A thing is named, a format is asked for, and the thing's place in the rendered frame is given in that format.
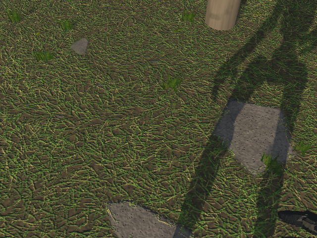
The right robot hand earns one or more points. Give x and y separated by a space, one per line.
305 219

